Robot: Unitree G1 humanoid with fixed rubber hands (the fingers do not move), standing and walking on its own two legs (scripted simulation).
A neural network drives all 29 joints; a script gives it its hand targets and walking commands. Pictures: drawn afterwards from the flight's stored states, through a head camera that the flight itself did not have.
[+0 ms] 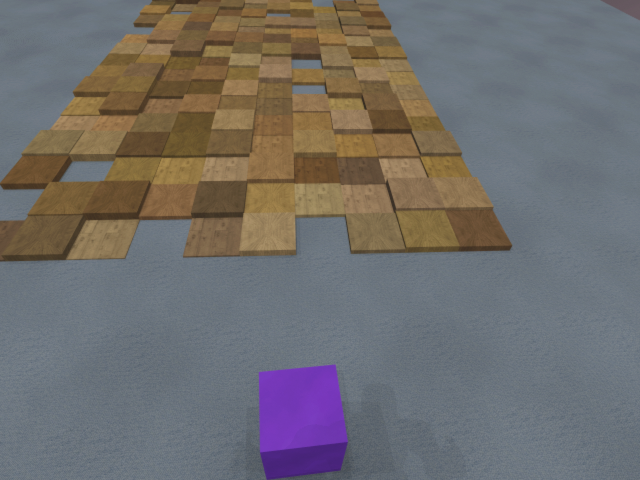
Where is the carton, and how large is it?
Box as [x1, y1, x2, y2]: [259, 364, 347, 479]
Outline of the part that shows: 335,364 259,372 260,454 267,479 340,469 347,439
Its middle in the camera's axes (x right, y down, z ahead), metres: -0.05 +0.51 +1.08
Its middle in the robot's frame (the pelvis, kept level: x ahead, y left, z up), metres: +0.45 +0.04 -0.66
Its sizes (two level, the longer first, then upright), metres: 0.210 0.200 0.250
